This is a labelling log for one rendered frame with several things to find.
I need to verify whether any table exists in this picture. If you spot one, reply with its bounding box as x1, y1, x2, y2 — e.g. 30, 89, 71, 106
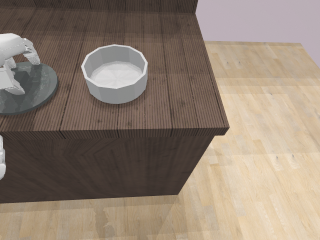
0, 0, 230, 204

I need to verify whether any left robot hand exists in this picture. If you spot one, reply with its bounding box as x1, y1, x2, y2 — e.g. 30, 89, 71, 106
0, 33, 40, 95

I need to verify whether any knob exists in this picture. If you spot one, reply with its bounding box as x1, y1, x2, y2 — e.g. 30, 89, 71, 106
11, 70, 30, 88

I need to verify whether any lid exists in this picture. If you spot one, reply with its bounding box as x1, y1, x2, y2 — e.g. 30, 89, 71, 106
0, 61, 59, 116

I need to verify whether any pot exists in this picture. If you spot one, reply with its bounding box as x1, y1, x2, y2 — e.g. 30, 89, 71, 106
81, 44, 148, 104

